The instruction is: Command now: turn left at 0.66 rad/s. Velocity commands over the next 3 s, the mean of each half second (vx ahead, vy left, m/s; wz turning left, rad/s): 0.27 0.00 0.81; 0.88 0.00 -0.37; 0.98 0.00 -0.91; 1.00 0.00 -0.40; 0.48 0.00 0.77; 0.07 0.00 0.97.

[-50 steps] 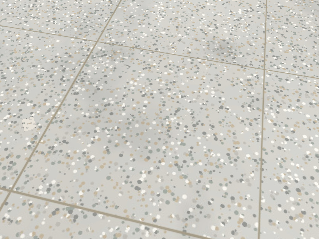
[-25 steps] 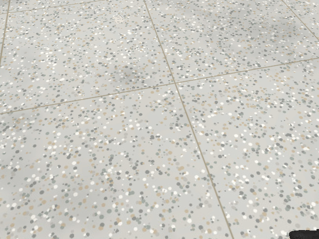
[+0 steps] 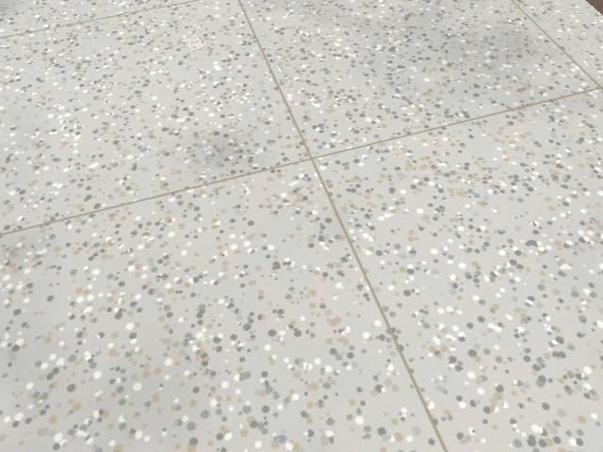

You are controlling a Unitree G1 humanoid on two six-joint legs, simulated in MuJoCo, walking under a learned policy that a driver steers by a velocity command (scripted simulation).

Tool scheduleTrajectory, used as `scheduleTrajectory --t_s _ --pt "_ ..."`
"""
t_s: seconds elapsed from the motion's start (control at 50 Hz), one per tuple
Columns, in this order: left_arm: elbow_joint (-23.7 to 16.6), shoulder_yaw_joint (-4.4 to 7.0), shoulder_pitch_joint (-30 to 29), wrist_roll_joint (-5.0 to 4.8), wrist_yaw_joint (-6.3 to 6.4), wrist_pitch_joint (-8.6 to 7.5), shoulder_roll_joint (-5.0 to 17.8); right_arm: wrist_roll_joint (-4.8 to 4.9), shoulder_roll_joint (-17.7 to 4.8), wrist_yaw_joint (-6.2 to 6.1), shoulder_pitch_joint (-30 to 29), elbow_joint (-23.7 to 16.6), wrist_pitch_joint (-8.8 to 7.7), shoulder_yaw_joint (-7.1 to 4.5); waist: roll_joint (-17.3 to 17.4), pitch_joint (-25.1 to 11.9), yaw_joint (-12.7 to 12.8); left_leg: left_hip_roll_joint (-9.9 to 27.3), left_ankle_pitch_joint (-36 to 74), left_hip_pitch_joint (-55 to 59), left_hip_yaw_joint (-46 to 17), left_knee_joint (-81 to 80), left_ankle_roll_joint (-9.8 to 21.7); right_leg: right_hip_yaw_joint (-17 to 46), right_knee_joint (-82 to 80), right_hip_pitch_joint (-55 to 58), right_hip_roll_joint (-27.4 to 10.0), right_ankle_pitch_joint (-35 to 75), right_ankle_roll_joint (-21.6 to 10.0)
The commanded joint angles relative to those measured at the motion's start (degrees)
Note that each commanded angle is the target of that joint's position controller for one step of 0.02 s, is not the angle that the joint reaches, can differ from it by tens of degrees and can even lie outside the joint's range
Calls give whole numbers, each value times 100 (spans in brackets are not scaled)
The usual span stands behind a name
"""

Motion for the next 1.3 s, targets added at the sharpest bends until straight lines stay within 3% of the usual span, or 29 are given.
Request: scheduleTrajectory --t_s 0.02,0.2,0.28,0.34,0.38,0.4,0.42,0.44,0.48,0.52,0.58,0.64,0.7,0.76,0.82,0.84,0.86,0.88,0.9,0.94,1.0,1.06,1.1,1.18,1.22,1.24,1.26,1.28,1.3 --pt "-529 140 -501 34 38 -109 534 -73 -812 -6 158 -271 13 -306 -684 -226 -74 293 -414 -479 335 2236 -73 823 -843 -51 -1885 2574 -867" --pt "-330 351 305 67 -35 -177 882 27 -371 331 -764 -853 165 -107 -1127 -349 513 701 -143 -600 979 774 -251 -267 -304 1041 -1996 3369 -763" --pt "-324 518 497 165 -192 -305 1248 10 -590 544 -1444 -1229 188 -134 -1262 -272 745 787 -349 -204 1288 116 88 77 -1305 635 -2346 -1652 -595" --pt "-304 594 438 131 -250 -353 1363 -5 -533 635 -1540 -1290 119 -119 -900 5 603 748 -500 163 1428 -504 395 -86 -1430 452 -2525 -2017 -437" --pt "-331 600 67 27 -273 -334 1321 -63 -444 569 -613 -916 4 -115 -560 -130 9 455 14 1667 1661 -1480 646 -957 -493 -359 -2178 -1519 -159" --pt "-364 530 -16 28 -273 -347 1099 -113 -785 446 709 -386 -75 -272 305 -641 -551 442 -395 3346 1086 -1831 907 -1647 1450 -1383 -1670 -526 85" --pt "-839 328 -520 54 -321 -382 453 -81 -1677 315 1620 -248 -160 -496 2073 -633 -918 2141 -2330 4452 -2262 -2734 1654 -1852 3798 -3795 -669 -1915 478" --pt "-1107 317 -1217 288 -352 -457 574 -25 -1554 228 1208 -552 -227 -387 1172 -125 -920 2493 -2023 4135 -3661 -3298 1901 -403 4523 -5119 -380 -1864 526" --pt "-816 330 -604 139 -516 -608 807 -103 -983 37 791 -500 -292 -185 518 34 -386 2260 -859 3642 -2061 -3179 1681 -247 4403 -4784 -1015 -548 392" --pt "-387 345 -4 177 -603 -550 950 -123 -743 -11 322 -550 -447 -42 395 42 42 1667 27 3108 -1091 -3439 1254 -375 4013 -4024 -1125 86 356" --pt "-272 293 -62 55 -661 -373 826 -34 -789 92 556 -348 -691 -7 260 176 88 1423 2182 2825 -146 -3578 905 -620 4188 -3921 -1018 544 207" --pt "-398 215 -598 -131 -658 -381 621 -120 -736 93 919 -113 -826 45 71 513 -66 1370 3471 2673 666 -3754 587 -308 3749 -4106 -543 801 50" --pt "-462 93 -869 -86 -707 -414 429 -110 -504 25 772 52 -930 181 41 634 64 1346 4609 2380 1273 -4168 305 -851 2579 -3449 -375 1443 -181" --pt "-334 38 -567 -74 -684 -363 442 -122 -705 -146 751 196 -1031 175 319 60 355 1551 8436 2813 1646 -3615 31 -1475 1957 -2065 77 1497 -458" --pt "381 292 1792 -79 -548 -295 1085 -304 -1209 -350 194 121 -799 -21 625 -1104 1603 1798 10267 3171 1696 -448 -126 -1308 1904 -156 552 434 -783" --pt "717 468 3014 -77 -485 -315 1355 -264 -1358 -354 -274 8 -726 -90 424 -1302 2321 1572 9258 2306 1711 1917 -81 -732 1261 981 313 206 -1174" --pt "942 538 3115 -124 -398 -312 1458 -270 -610 -229 -671 -88 -807 97 -712 -893 2068 543 2848 358 1539 4283 82 217 1106 1824 -203 -94 -1394" --pt "711 576 2064 -19 -352 -294 1684 -140 129 -97 -240 -618 -930 311 -1828 -1008 874 -159 -493 -2192 622 5926 -181 3541 373 2709 -1355 -503 -2467" --pt "519 592 1818 -95 -347 -309 1461 -196 -220 -57 -454 -837 -1083 369 -971 -1085 975 153 -52 -2618 -183 5527 -18 4770 -839 2469 -1720 -1500 -2551" --pt "557 499 1514 -53 -311 -374 906 -280 -494 0 -582 -802 -1166 381 395 -104 427 732 511 -2132 -125 4263 118 4005 -1447 726 -1530 -1745 -2051" --pt "505 423 1149 -59 -288 -630 875 -459 -329 9 -658 -926 -757 488 370 484 -97 1150 349 -1361 212 2964 -174 2652 -1711 -1260 -764 -988 -1733" --pt "434 507 1141 -108 -304 -763 1018 -299 -225 96 -1691 -1372 -710 578 64 671 208 1238 1648 -554 667 976 -398 1931 -2001 -2152 -273 134 -1529" --pt "486 571 1372 -194 -345 -776 1079 -163 -21 124 -2106 -1502 -718 638 -204 448 559 1053 2677 -22 806 -155 -362 1775 -1867 -1816 -166 1183 -1225" --pt "528 681 1630 -177 -314 -723 1274 -128 -276 43 -2151 -1530 -772 529 -508 -134 773 655 2698 330 757 -1317 -192 1927 -975 -51 -387 3240 -854" --pt "485 744 1476 -91 -293 -725 1570 -91 -754 -81 -1086 -1245 -835 304 -546 -1019 203 403 1747 1591 672 -1426 -85 1941 664 437 -408 4621 -583" --pt "389 763 1069 -68 -319 -762 1649 -84 -1004 -174 110 -960 -871 165 -523 -1594 -532 678 1446 2950 537 -1346 -2 1860 2018 -136 -232 4223 -481" --pt "207 600 860 -45 -312 -844 1007 -238 -1430 -308 1472 -718 -893 -27 90 -2362 -997 1836 -537 4356 -530 -1245 162 1448 3910 -1068 32 2089 -500" --pt "-214 350 1441 -382 -327 -840 171 -437 -1830 -266 1125 -754 -880 -113 2298 -3218 -246 3562 -1853 5450 -3968 -2478 760 773 5554 -2778 575 -1407 -289" --pt "-102 326 1196 -230 -267 -724 630 -378 -1469 -215 507 -821 -802 -164 1585 -2591 -202 3329 -2851 4795 -4235 -2829 879 498 5950 -3542 -39 -824 -398"
Next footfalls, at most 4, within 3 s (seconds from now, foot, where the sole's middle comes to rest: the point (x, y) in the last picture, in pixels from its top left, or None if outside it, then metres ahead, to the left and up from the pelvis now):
0.40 left None -0.01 0.14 -0.78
0.86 right None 0.42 0.25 -0.78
1.26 left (101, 317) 0.82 0.52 -0.78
1.70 right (227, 204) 1.17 0.22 -0.78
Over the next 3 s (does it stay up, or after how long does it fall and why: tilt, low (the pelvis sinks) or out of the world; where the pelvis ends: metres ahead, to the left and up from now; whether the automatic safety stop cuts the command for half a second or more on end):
stays up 1.66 0.03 0.00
